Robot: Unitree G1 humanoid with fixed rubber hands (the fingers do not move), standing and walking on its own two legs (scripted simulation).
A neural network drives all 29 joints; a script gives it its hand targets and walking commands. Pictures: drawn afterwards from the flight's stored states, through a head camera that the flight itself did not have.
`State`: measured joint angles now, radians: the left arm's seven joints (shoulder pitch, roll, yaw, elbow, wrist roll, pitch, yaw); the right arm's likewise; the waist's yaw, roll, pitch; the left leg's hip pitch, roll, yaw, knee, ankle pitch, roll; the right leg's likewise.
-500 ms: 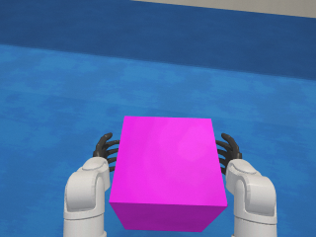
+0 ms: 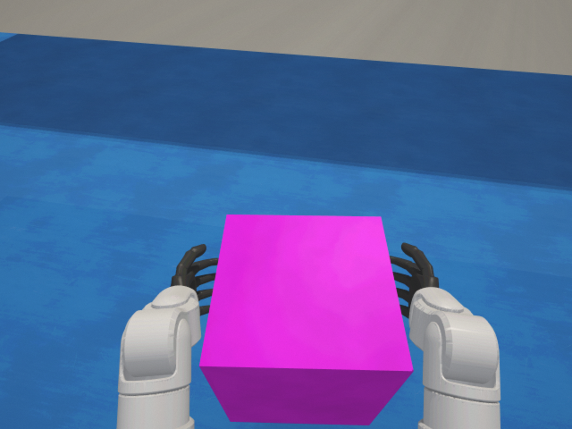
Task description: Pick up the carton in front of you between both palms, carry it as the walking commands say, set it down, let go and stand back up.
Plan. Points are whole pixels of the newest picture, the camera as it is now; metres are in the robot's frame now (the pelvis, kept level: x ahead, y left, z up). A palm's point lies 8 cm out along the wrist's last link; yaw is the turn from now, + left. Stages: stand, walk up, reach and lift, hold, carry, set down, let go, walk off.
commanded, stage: carry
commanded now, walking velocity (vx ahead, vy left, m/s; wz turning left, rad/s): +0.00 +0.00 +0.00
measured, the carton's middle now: (301, 325) +0.27 +0.00 +0.01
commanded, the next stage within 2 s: hold in 1.12 s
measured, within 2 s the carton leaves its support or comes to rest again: neither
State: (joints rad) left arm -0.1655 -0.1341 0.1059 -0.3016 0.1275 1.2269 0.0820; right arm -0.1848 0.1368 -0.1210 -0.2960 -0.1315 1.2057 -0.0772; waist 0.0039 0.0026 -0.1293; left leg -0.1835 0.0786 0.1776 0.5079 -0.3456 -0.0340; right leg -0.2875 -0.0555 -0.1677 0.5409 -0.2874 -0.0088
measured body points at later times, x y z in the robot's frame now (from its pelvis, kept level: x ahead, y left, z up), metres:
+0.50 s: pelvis -0.03 +0.00 +0.00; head -0.06 +0.00 +0.45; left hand +0.24 +0.15 +0.05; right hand +0.25 -0.15 +0.05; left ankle -0.08 +0.11 -0.74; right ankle -0.03 -0.10 -0.74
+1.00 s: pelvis -0.07 +0.00 +0.00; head -0.08 +0.00 +0.45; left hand +0.24 +0.16 +0.03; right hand +0.24 -0.15 +0.04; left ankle -0.08 +0.11 -0.74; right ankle -0.03 -0.10 -0.74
